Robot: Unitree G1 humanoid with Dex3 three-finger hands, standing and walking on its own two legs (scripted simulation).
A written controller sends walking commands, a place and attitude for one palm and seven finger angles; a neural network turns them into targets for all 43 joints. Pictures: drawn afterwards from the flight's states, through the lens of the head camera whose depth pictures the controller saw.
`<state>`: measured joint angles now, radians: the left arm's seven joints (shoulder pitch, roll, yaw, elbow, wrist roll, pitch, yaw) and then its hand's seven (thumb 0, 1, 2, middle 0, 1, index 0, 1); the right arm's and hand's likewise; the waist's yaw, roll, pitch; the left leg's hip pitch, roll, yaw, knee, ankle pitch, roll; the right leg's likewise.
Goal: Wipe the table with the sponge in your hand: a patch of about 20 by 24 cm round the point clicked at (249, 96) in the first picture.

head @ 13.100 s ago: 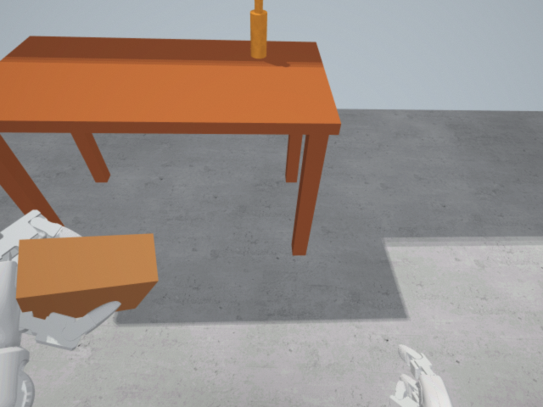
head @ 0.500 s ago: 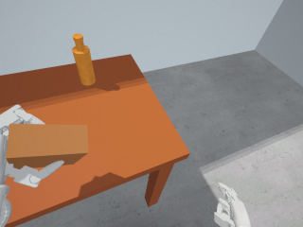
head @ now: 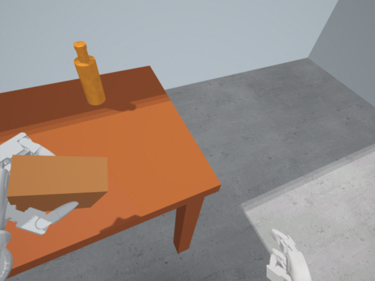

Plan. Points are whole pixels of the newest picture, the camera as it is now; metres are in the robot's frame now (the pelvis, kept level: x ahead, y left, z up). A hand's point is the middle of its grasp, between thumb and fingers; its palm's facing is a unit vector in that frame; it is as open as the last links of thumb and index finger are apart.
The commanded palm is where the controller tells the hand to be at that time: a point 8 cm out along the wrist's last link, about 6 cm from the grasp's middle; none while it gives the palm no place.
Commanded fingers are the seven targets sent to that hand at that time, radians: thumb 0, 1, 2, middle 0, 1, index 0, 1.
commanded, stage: shuffle to correct the standing spot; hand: left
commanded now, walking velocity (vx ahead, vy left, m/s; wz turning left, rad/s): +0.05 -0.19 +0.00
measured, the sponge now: (72, 186) +0.23 +0.21 +0.13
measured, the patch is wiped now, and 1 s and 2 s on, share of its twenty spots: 0.00 0.00 0.00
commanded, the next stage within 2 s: come to a stop and stand still in 0.64 s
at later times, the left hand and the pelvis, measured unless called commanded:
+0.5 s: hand (92, 169) +0.25 +0.18 +0.15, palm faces +0.30 -0.87 -0.39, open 9.6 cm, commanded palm +0.19 +0.22 +0.17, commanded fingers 0.00 0.10 1.30 -1.20 -1.60 -1.20 -1.60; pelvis +0.03 -0.06 -0.01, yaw -1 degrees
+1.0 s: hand (57, 161) +0.25 +0.23 +0.17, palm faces +0.42 -0.80 -0.44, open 9.6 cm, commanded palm +0.17 +0.23 +0.17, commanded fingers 0.00 0.10 1.30 -1.20 -1.60 -1.20 -1.60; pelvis +0.01 -0.05 -0.01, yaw -1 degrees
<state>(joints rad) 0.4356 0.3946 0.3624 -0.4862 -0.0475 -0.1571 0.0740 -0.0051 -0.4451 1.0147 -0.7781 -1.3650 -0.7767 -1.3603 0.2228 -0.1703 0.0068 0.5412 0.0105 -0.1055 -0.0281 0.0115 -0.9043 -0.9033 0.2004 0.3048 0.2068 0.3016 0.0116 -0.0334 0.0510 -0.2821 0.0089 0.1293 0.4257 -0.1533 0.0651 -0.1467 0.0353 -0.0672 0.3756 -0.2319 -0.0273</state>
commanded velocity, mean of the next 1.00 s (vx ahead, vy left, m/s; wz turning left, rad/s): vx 0.01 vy -0.14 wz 0.01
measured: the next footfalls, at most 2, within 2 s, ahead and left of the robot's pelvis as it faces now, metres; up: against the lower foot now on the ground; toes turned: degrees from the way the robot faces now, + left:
none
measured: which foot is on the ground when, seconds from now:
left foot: down 0.00-1.00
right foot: down 0.00-1.00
